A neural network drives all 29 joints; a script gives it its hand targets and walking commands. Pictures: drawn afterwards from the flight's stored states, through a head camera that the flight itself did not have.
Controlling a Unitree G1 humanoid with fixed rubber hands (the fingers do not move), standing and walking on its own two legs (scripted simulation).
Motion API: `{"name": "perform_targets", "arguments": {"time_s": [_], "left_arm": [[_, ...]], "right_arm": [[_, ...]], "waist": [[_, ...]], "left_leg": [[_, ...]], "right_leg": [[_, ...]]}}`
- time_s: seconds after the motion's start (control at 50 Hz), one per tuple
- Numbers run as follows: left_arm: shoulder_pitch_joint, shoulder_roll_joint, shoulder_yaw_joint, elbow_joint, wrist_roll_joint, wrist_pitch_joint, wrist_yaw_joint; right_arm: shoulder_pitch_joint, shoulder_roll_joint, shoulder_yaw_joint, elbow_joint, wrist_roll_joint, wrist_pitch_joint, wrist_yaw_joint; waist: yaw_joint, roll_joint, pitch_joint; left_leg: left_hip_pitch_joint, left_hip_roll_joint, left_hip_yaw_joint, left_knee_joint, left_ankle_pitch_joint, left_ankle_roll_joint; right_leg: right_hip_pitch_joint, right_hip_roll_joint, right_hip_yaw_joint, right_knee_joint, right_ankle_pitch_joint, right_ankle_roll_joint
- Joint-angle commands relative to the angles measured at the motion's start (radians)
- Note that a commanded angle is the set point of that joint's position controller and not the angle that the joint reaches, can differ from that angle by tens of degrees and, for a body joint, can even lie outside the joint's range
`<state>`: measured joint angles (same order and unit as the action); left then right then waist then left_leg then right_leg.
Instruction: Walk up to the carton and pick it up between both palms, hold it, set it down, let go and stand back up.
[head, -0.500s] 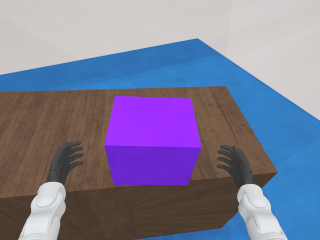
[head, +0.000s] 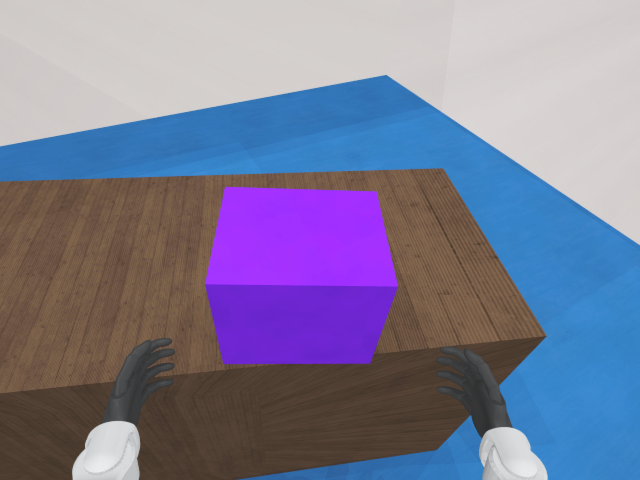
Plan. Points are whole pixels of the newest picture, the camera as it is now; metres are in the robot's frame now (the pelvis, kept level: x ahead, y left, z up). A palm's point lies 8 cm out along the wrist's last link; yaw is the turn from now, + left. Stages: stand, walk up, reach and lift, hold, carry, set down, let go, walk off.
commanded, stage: set down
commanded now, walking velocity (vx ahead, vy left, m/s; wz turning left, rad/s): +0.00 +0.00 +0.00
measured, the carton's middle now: (299, 277) +0.40 +0.04 +0.00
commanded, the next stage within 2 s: let go in 1.58 s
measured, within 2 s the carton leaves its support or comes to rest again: neither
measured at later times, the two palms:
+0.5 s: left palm (121, 438) +0.17 +0.24 -0.04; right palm (475, 446) +0.18 -0.19 -0.04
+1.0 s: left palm (129, 452) +0.16 +0.24 -0.07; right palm (474, 470) +0.16 -0.20 -0.07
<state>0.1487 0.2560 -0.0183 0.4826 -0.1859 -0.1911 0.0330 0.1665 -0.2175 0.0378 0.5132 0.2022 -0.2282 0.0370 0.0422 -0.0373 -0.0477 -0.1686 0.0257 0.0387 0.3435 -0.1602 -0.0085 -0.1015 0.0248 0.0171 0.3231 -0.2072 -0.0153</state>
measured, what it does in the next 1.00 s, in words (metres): stands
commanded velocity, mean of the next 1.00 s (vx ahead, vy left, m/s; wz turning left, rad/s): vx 0.00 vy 0.00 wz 0.00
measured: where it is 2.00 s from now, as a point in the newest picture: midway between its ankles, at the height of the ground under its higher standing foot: outside the picture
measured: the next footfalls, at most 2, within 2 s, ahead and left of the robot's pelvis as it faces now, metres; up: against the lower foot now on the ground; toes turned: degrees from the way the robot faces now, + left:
none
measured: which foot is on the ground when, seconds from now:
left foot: down 0.00-1.00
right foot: down 0.00-1.00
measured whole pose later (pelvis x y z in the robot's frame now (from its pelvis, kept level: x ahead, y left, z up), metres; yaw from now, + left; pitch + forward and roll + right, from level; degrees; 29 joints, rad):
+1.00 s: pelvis +0.01 +0.00 +0.00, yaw -1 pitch +0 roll +0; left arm 0.25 0.22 0.04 0.31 -0.04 0.36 0.00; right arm 0.27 -0.11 0.00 0.46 0.06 0.09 -0.02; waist 0.04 -0.03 -0.01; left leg -0.16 0.03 0.06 0.32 -0.16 -0.01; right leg -0.10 0.03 0.04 0.31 -0.21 -0.02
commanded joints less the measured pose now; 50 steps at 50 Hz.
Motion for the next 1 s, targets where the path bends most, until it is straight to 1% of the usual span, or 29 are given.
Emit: {"name": "perform_targets", "arguments": {"time_s": [0.0,0.06,0.1,0.16,0.2,0.22,0.24,0.28,0.32,0.38,0.4,0.5,0.54,0.56,0.58,0.6,0.68,0.72,0.76,0.78,0.8,0.82,0.84,0.86,0.88,0.9,0.98], "left_arm": [[-0.059,0.109,0.062,-0.13,0.03,0.008,-0.002],[-0.022,0.101,0.074,-0.167,0.044,0.037,-0.009],[-0.002,0.092,0.074,-0.2,0.049,0.052,-0.015],[0.015,0.081,0.069,-0.248,0.054,0.079,-0.017],[0.037,0.069,0.065,-0.259,0.063,0.111,-0.022],[0.052,0.07,0.067,-0.286,0.064,0.119,-0.023],[0.061,0.062,0.065,-0.283,0.071,0.136,-0.026],[0.079,0.06,0.071,-0.305,0.083,0.163,-0.029],[0.094,0.059,0.076,-0.326,0.087,0.184,-0.031],[0.11,0.054,0.082,-0.337,0.097,0.21,-0.031],[0.108,0.046,0.081,-0.317,0.105,0.229,-0.033],[0.102,0.05,0.092,-0.357,0.1,0.269,-0.028],[0.104,0.052,0.092,-0.352,0.102,0.285,-0.028],[0.1,0.045,0.092,-0.33,0.107,0.302,-0.031],[0.106,0.05,0.093,-0.34,0.106,0.31,-0.032],[0.102,0.043,0.093,-0.304,0.116,0.335,-0.037],[0.095,0.046,0.105,-0.315,0.133,0.4,-0.051],[0.082,0.046,0.109,-0.325,0.141,0.42,-0.052],[0.067,0.05,0.113,-0.346,0.137,0.419,-0.048],[0.06,0.051,0.112,-0.347,0.137,0.418,-0.045],[0.079,0.07,0.065,-0.313,0.173,0.459,-0.048],[0.064,0.066,0.082,-0.324,0.168,0.484,-0.048],[0.041,0.06,0.086,-0.319,0.158,0.503,-0.042],[0.031,0.053,0.087,-0.311,0.152,0.517,-0.037],[0.025,0.052,0.087,-0.306,0.148,0.525,-0.034],[0.021,0.052,0.086,-0.3,0.146,0.53,-0.033],[0.012,0.048,0.082,-0.269,0.154,0.549,-0.038]], "right_arm": [[-0.076,-0.085,-0.019,-0.111,-0.001,-0.029,-0.007],[-0.039,-0.077,-0.008,-0.129,0.003,-0.026,-0.019],[-0.014,-0.075,-0.002,-0.147,0.005,-0.025,-0.025],[0.02,-0.074,0.001,-0.173,0.003,-0.012,-0.03],[0.044,-0.071,0.004,-0.17,-0.003,0.004,-0.033],[0.063,-0.071,0.003,-0.194,-0.003,0.005,-0.035],[0.074,-0.065,0.005,-0.181,-0.006,0.013,-0.036],[0.094,-0.063,0.002,-0.189,-0.012,0.023,-0.038],[0.102,-0.06,0.001,-0.215,-0.014,0.027,-0.04],[0.113,-0.058,0.0,-0.235,-0.026,0.032,-0.045],[0.109,-0.054,0.003,-0.215,-0.032,0.045,-0.046],[0.109,-0.045,-0.002,-0.278,-0.04,0.069,-0.053],[0.119,-0.039,-0.001,-0.276,-0.044,0.085,-0.056],[0.118,-0.03,0.002,-0.254,-0.047,0.1,-0.057],[0.127,-0.03,0.003,-0.264,-0.043,0.107,-0.059],[0.124,-0.02,0.01,-0.225,-0.048,0.128,-0.062],[0.121,-0.01,0.004,-0.211,-0.047,0.175,-0.074],[0.109,-0.007,-0.001,-0.211,-0.054,0.189,-0.078],[0.098,-0.008,-0.008,-0.237,-0.062,0.188,-0.08],[0.094,-0.009,-0.011,-0.237,-0.069,0.189,-0.08],[0.124,0.03,-0.05,-0.098,-0.096,0.237,-0.069],[0.095,0.036,-0.056,-0.136,-0.103,0.26,-0.061],[0.077,0.032,-0.062,-0.152,-0.118,0.275,-0.057],[0.052,0.036,-0.061,-0.161,-0.132,0.287,-0.057],[0.04,0.039,-0.062,-0.17,-0.141,0.295,-0.056],[0.034,0.04,-0.063,-0.174,-0.146,0.3,-0.056],[0.032,0.031,-0.063,-0.153,-0.149,0.308,-0.057]], "waist": [[0.017,0.026,-0.055],[0.013,0.023,-0.053],[0.011,0.034,-0.044],[0.005,0.053,-0.022],[-0.002,0.06,-0.001],[-0.001,0.065,0.002],[-0.005,0.069,0.014],[-0.003,0.074,0.025],[0.001,0.067,0.018],[0.008,0.051,0.013],[0.007,0.052,0.02],[0.018,0.031,0.007],[0.017,0.033,0.006],[0.015,0.036,0.013],[0.016,0.037,0.014],[0.012,0.04,0.024],[0.008,0.048,0.041],[0.008,0.051,0.037],[0.009,0.046,0.02],[0.007,0.043,0.013],[-0.056,0.096,0.017],[-0.024,0.079,0.034],[-0.031,0.056,0.051],[-0.017,0.04,0.052],[-0.01,0.035,0.048],[-0.004,0.033,0.039],[0.002,0.045,-0.013]], "left_leg": [[0.091,-0.026,0.01,-0.028,0.107,-0.045],[0.107,-0.028,0.009,-0.027,0.164,-0.044],[0.118,-0.029,0.008,-0.028,0.198,-0.047],[0.127,-0.029,0.007,-0.03,0.23,-0.056],[0.138,-0.027,0.006,-0.033,0.238,-0.062],[0.141,-0.028,0.007,-0.034,0.242,-0.063],[0.147,-0.024,0.006,-0.037,0.242,-0.067],[0.155,-0.023,0.007,-0.037,0.25,-0.072],[0.165,-0.023,0.009,-0.035,0.262,-0.071],[0.169,-0.021,0.01,-0.036,0.276,-0.07],[0.167,-0.019,0.01,-0.037,0.272,-0.073],[0.158,-0.023,0.019,-0.037,0.261,-0.062],[0.155,-0.024,0.022,-0.037,0.256,-0.058],[0.157,-0.023,0.021,-0.039,0.25,-0.059],[0.157,-0.025,0.025,-0.038,0.249,-0.057],[0.158,-0.023,0.024,-0.04,0.24,-0.058],[0.161,-0.025,0.029,-0.046,0.225,-0.056],[0.159,-0.024,0.029,-0.048,0.218,-0.054],[0.155,-0.026,0.033,-0.045,0.22,-0.05],[0.154,-0.025,0.032,-0.044,0.22,-0.049],[0.193,-0.016,0.029,-0.056,0.15,-0.058],[0.17,-0.014,0.032,-0.061,0.113,-0.056],[0.14,-0.012,0.036,-0.063,0.081,-0.049],[0.115,-0.01,0.036,-0.064,0.076,-0.042],[0.102,-0.01,0.039,-0.061,0.083,-0.038],[0.102,-0.01,0.041,-0.055,0.104,-0.036],[0.144,-0.013,0.039,-0.017,0.218,-0.038]], "right_leg": [[-0.07,-0.02,0.027,-0.087,0.072,0.015],[-0.042,-0.014,0.029,-0.087,0.136,0.017],[-0.035,-0.009,0.029,-0.091,0.159,0.016],[-0.031,-0.003,0.025,-0.1,0.166,0.011],[-0.037,-0.001,0.019,-0.108,0.159,0.008],[-0.036,0.002,0.018,-0.109,0.155,0.007],[-0.042,0.002,0.016,-0.115,0.148,0.005],[-0.046,0.006,0.012,-0.118,0.143,0.003],[-0.045,0.009,0.01,-0.119,0.147,0.004],[-0.036,0.011,0.007,-0.117,0.156,0.006],[-0.042,0.009,0.008,-0.119,0.15,0.005],[-0.029,0.005,0.008,-0.11,0.153,0.014],[-0.031,0.0,0.011,-0.109,0.157,0.016],[-0.038,-0.004,0.012,-0.112,0.149,0.016],[-0.036,-0.005,0.014,-0.112,0.153,0.017],[-0.043,-0.012,0.015,-0.117,0.146,0.016],[-0.045,-0.018,0.02,-0.124,0.141,0.016],[-0.049,-0.019,0.02,-0.122,0.136,0.016],[-0.048,-0.017,0.018,-0.112,0.143,0.02],[-0.05,-0.016,0.016,-0.109,0.144,0.02],[-0.149,-0.013,0.015,-0.123,0.046,0.013],[-0.159,-0.015,0.008,-0.134,0.0,0.011],[-0.162,-0.019,0.016,-0.128,-0.012,0.017],[-0.153,-0.018,0.015,-0.12,-0.01,0.019],[-0.144,-0.016,0.015,-0.111,0.005,0.022],[-0.138,-0.014,0.014,-0.102,0.026,0.023],[-0.126,-0.004,0.011,-0.078,0.115,0.021]]}}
